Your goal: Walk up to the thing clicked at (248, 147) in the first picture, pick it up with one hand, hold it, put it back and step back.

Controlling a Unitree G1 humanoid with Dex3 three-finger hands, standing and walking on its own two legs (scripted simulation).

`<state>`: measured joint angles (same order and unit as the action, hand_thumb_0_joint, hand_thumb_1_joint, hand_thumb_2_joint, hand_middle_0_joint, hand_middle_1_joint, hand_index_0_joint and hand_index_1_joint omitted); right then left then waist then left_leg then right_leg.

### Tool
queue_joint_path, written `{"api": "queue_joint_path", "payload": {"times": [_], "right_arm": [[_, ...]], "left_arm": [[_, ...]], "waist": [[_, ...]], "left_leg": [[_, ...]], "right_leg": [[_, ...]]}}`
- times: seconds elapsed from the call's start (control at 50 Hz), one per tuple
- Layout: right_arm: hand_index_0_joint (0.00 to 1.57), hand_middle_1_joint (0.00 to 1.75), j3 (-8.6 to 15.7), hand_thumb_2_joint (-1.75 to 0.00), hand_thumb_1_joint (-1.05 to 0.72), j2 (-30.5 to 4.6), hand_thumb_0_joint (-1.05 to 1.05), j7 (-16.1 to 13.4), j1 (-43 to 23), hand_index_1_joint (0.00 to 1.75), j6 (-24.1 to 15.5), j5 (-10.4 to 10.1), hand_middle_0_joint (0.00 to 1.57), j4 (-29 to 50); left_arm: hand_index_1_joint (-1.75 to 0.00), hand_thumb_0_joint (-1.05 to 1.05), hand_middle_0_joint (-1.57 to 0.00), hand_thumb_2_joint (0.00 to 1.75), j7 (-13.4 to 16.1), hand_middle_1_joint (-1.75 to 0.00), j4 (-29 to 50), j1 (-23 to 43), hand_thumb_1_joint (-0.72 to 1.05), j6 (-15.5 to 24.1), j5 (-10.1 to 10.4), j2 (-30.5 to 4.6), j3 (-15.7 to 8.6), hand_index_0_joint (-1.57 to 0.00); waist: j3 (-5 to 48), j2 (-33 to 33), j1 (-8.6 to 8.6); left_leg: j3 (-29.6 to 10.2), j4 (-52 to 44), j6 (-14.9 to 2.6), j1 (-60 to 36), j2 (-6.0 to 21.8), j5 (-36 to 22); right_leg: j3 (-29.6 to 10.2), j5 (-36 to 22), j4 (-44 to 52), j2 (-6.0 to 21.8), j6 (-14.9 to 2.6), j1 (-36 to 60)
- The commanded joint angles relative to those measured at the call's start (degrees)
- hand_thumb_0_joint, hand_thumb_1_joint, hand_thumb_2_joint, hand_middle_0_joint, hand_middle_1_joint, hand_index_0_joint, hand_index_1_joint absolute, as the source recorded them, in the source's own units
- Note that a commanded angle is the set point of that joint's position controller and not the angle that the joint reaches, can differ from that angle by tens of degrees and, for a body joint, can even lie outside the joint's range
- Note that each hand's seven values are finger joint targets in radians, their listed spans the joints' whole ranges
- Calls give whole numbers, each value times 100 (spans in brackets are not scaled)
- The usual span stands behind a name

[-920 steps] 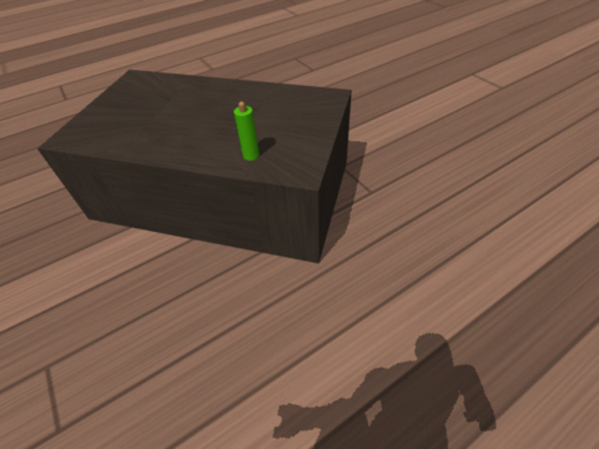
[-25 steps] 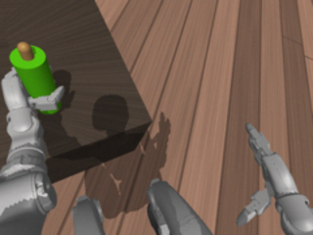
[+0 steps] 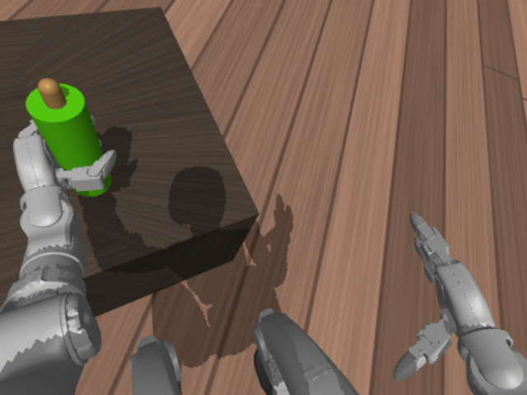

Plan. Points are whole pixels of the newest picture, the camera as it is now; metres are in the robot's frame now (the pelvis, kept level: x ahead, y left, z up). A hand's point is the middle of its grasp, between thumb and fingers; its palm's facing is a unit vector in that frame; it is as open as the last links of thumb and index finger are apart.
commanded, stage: lift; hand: left
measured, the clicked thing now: (73, 141) +0.53 +0.16 +0.00
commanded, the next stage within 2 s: hold in 1.34 s
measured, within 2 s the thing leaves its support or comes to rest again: neither
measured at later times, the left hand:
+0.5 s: hand (68, 164) +0.48 +0.16 +0.02, palm faces +0.08 -1.00 -0.04, open 8.2 cm
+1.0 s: hand (53, 224) +0.37 +0.16 +0.08, palm faces +0.09 -1.00 -0.04, open 8.2 cm
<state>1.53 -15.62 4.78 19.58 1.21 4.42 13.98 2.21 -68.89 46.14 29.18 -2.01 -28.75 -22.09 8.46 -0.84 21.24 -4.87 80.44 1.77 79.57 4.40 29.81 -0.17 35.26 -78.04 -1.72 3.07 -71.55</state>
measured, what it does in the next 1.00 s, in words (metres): rises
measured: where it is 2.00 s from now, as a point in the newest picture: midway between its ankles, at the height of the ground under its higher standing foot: outside the picture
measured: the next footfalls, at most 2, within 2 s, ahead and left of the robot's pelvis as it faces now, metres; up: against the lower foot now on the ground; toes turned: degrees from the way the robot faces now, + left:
none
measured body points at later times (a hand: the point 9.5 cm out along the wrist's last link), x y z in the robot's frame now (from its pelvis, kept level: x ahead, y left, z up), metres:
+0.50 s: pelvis +0.02 +0.00 +0.04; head +0.15 +0.05 +0.46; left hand +0.47 +0.21 +0.02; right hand +0.19 -0.25 +0.08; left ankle +0.06 +0.13 -0.59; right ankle +0.01 -0.15 -0.59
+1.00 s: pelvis +0.01 +0.00 +0.07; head +0.08 +0.03 +0.52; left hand +0.36 +0.22 +0.09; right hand +0.19 -0.25 +0.10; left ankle +0.06 +0.13 -0.59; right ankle +0.01 -0.15 -0.59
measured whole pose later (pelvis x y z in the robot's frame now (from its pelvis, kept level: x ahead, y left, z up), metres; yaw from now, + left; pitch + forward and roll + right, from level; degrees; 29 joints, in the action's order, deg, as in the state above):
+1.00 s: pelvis +0.01 +0.00 +0.07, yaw +2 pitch +14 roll -2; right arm 4.4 -14.2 0.6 25.3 4.2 0.9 8.1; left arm -0.9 -33.8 13.5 20.4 5.8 -13.1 -9.4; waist 6.2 -0.9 7.1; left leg -2.0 61.2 1.7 50.8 3.2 24.6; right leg -1.6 30.1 -60.2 0.3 2.8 -44.3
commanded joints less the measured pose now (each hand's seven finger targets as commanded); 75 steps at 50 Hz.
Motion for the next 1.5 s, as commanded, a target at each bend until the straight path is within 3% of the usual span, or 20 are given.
{"api": "queue_joint_path", "payload": {"times": [0.0, 0.08, 0.14, 0.18, 0.24, 0.28, 0.3, 0.34, 0.44, 0.48, 0.52, 0.54, 0.56, 0.58, 0.64, 0.72, 0.96, 1.3, 1.38, 1.48], "right_arm": [[5, 5, 744, -6, 50, -969, 0, -140, 95, 5, -320, -3, 5, 1023], [5, 5, 910, -6, 51, -1140, 0, -166, 129, 5, -312, 0, 5, 1138], [5, 5, 820, -6, 51, -1016, 0, -155, 447, 5, -278, 11, 5, 839], [5, 5, 933, -6, 51, -1121, 0, -176, 130, 5, -301, -30, 5, 1039], [5, 5, 809, -6, 52, -976, 0, -183, 299, 5, -275, -25, 5, 711], [5, 5, 677, -6, 52, -841, 0, -176, 383, 5, -263, -29, 5, 677], [5, 5, 751, -6, 52, -904, 0, -199, 302, 5, -271, -58, 5, 834], [5, 5, 895, -6, 53, -1009, 0, -233, 267, 5, -245, -50, 5, 809], [5, 5, 788, -6, 53, -865, 0, -279, 394, 5, -229, -103, 5, 739], [5, 5, 790, -6, 54, -853, 0, -303, 508, 5, -197, -113, 5, 612], [5, 5, 725, -6, 54, -764, 0, -301, 515, 5, -186, -149, 5, 482], [5, 5, 819, -6, 55, -828, 0, -324, 488, 5, -185, -168, 5, 568], [5, 5, 832, -6, 54, -824, 0, -327, 493, 5, -178, -181, 5, 561], [5, 5, 829, -5, 55, -824, 0, -342, 513, 5, -161, -192, 5, 581], [5, 5, 901, -6, 55, -817, 0, -380, 560, 5, -100, -212, 5, 334], [5, 5, 765, -5, 55, -630, 0, -413, 728, 5, -46, -241, 5, 333], [5, 5, 907, -5, 55, -712, 0, -550, 614, 5, -48, -364, 5, 444], [5, 5, 780, -5, 54, -544, 0, -633, 515, 5, -81, -444, 5, 455], [5, 5, 929, -5, 54, -651, 0, -668, 594, 5, -91, -444, 5, 145], [5, 6, 692, -7, 51, -422, 0, -648, 596, 6, -118, -446, 5, 205]], "left_arm": [[-132, 0, -124, 114, -66, -132, 1774, 3239, 17, 753, 215, -1039, 38, -125], [-130, 0, -121, 114, -96, -130, 2040, 3250, 21, 735, 204, -1266, -22, -123], [-129, 0, -121, 114, -108, -129, 2444, 3138, 22, 715, 248, -1084, 110, -122], [-131, 0, -122, 115, -172, -130, 2503, 2939, 21, 651, 336, -1009, 126, -123], [-131, 0, -121, 116, -180, -130, 2609, 2712, 20, 572, 407, -866, 181, -122], [-130, 0, -120, 116, -153, -130, 2970, 2571, 24, 558, 433, -868, 175, -122], [-131, 0, -121, 117, -136, -130, 3213, 2514, 24, 549, 469, -941, 139, -122], [-130, 0, -120, 118, -123, -130, 2999, 2092, 23, 445, 551, -499, 300, -121], [-132, 0, -121, 120, -192, -131, 3873, 1744, 28, 420, 647, -346, 457, -122], [-132, 0, -121, 120, -217, -132, 3711, 1148, 24, 291, 644, -120, 581, -122], [-132, 0, -121, 120, -227, -132, 4205, 1160, 23, 260, 712, -151, 548, -122], [-132, 0, -120, 121, -261, -131, 4249, 928, 25, 199, 806, 191, 715, -121], [-132, 0, -120, 120, -258, -131, 4627, 976, 25, 177, 846, 206, 724, -121], [-132, 0, -120, 121, -266, -131, 4300, 579, 25, 85, 883, 349, 741, -121], [-131, 0, -119, 121, -207, -130, 4686, 463, 25, 20, 802, 220, 733, -120], [-132, 0, -119, 122, -177, -132, 4917, -20, 25, -57, 832, 608, 964, -120], [-133, 0, -119, 122, -333, -133, 5777, -720, 26, -130, 1047, 727, 1009, -121], [-142, 0, -127, 130, -256, -140, 6470, -1571, 27, -296, 1081, 857, 1071, -128], [-141, 0, -125, 129, -254, -139, 6452, -1692, 25, -375, 1123, 858, 1004, -126], [-136, 0, -124, 123, -270, -136, 6634, -1854, 33, -432, 1109, 961, 1098, -125]], "waist": [[3801, 2107, -9], [4052, 2176, -109], [4019, 2340, -168], [4066, 2272, -287], [3772, 2244, -404], [3839, 2207, -501], [3947, 2160, -549], [3710, 1960, -556], [3699, 1691, -727], [3424, 1378, -774], [3472, 1435, -976], [3425, 1369, -914], [3381, 1421, -993], [3199, 1202, -1017], [2930, 1176, -1151], [2614, 903, -1199], [2027, 646, -1394], [1758, 411, -1642], [1612, 484, -1632], [1588, 450, -1708]], "left_leg": [[52, -777, -246, -3918, -153, -2317], [47, -862, -215, -4238, -126, -2552], [69, -899, -197, -4448, -140, -2834], [36, -1037, -162, -4627, -128, -2724], [67, -1208, -154, -4555, -121, -2624], [106, -1235, -174, -4598, -146, -2729], [127, -1263, -180, -4636, -163, -2716], [97, -1388, -157, -4723, -124, -2786], [189, -1487, -202, -4815, -161, -2871], [237, -1583, -225, -4658, -181, -2804], [273, -1670, -221, -4773, -212, -2782], [233, -1754, -195, -4986, -181, -2830], [227, -1849, -165, -5065, -172, -2766], [223, -1918, -160, -5059, -158, -2750], [275, -2085, -154, -5044, -178, -2585], [348, -2233, -195, -4994, -215, -2400], [467, -2819, -153, -5119, -297, -1431], [538, -3135, -160, -5188, -310, -1444], [534, -3230, -151, -5305, -295, -1451], [560, -3227, -146, -5283, -299, -1661]], "right_leg": [[262, -2551, 976, -155, -346, 954], [286, -2679, 1027, -172, -358, 1109], [272, -2849, 1084, -153, -352, 1175], [300, -2685, 1139, -158, -372, 1238], [311, -2654, 1262, -159, -377, 1376], [281, -2803, 1332, -131, -357, 1584], [262, -2864, 1351, -133, -351, 1740], [310, -2864, 1407, -156, -368, 1732], [255, -3168, 1616, -121, -309, 2118], [242, -3310, 1730, -100, -280, 2327], [207, -3288, 1819, -73, -276, 2479], [271, -3207, 1841, -94, -291, 2384], [292, -3043, 1896, -97, -307, 2376], [323, -3008, 1959, -104, -303, 2404], [290, -2907, 2075, -80, -306, 2459], [235, -2880, 2282, -42, -266, 2700], [64, -2103, 2817, 69, -233, 3101], [49, -2153, 3041, 67, -228, 3565], [82, -2139, 3074, 37, -241, 3494], [82, -2328, 3083, 51, -230, 3646]]}}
